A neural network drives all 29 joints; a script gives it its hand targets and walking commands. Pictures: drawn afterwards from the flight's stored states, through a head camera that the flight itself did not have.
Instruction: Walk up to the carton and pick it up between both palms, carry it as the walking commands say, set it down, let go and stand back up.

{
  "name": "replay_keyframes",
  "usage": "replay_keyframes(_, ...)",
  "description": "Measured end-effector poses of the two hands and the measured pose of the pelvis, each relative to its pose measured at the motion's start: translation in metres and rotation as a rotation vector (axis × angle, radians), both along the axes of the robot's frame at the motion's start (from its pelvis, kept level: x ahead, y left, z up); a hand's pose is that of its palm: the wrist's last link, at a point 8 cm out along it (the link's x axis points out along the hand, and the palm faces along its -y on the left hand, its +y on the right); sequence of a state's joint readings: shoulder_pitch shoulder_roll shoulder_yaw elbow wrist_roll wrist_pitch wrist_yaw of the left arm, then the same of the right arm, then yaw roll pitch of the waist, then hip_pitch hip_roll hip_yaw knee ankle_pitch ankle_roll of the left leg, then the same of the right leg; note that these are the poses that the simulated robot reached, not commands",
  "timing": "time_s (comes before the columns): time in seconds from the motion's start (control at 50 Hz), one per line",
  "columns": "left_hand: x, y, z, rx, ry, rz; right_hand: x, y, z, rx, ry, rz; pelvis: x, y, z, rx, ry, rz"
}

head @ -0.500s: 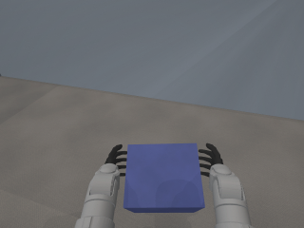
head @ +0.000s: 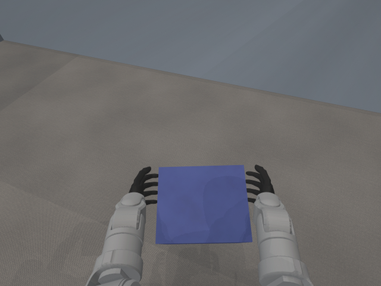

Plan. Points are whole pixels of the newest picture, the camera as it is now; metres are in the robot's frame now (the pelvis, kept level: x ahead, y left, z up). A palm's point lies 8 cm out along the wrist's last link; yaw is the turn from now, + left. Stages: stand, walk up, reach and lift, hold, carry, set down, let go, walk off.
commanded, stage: set down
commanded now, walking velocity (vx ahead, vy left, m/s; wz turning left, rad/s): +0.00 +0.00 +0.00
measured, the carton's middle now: (202, 208) +0.34 -0.04 -0.09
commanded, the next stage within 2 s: none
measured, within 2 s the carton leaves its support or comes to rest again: neither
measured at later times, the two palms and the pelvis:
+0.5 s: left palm (149, 205) +0.37 +0.10 -0.10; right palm (255, 214) +0.32 -0.18 -0.11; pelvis +0.01 +0.02 -0.04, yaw -1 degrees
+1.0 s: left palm (158, 207) +0.40 +0.08 -0.18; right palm (251, 218) +0.34 -0.19 -0.19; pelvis -0.02 +0.01 -0.12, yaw +0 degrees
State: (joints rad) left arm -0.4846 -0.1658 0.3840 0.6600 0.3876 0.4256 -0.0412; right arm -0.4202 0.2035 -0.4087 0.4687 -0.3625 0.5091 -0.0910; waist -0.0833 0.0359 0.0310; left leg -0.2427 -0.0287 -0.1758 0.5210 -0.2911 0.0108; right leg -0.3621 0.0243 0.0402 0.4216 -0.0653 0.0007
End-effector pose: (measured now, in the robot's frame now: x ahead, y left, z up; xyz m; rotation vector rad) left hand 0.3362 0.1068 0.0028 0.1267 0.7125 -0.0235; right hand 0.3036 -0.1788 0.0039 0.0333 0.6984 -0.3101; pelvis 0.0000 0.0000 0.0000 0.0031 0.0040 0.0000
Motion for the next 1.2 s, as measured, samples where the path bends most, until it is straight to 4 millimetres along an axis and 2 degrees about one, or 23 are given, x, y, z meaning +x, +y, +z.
replay_keyframes(0.14, 0.010, 0.001, -0.025, -0.002, 0.003, -0.001, 0.004, 0.003, -0.025, -0.005, 0.004, -0.019, 0.002, 0.010, -0.006, 0.006, 0.094, -0.005)
replay_keyframes(0.26, 0.019, 0.001, -0.054, 0.004, 0.004, 0.000, 0.009, 0.005, -0.055, -0.007, 0.008, -0.034, 0.003, 0.020, -0.014, 0.011, 0.205, -0.005)
replay_keyframes(0.46, 0.031, -0.008, -0.099, -0.024, -0.012, 0.026, 0.012, -0.001, -0.101, 0.006, -0.009, -0.071, 0.007, 0.026, -0.032, 0.015, 0.390, -0.014)
replay_keyframes(0.86, 0.055, -0.017, -0.159, -0.032, -0.043, 0.039, 0.028, -0.007, -0.169, 0.023, -0.025, -0.098, -0.012, 0.013, -0.094, 0.039, 0.570, -0.020)
replay_keyframes(1.2, 0.074, -0.024, -0.222, -0.028, -0.036, 0.024, 0.045, -0.013, -0.231, 0.010, -0.016, -0.116, -0.024, 0.014, -0.150, 0.050, 0.664, -0.008)
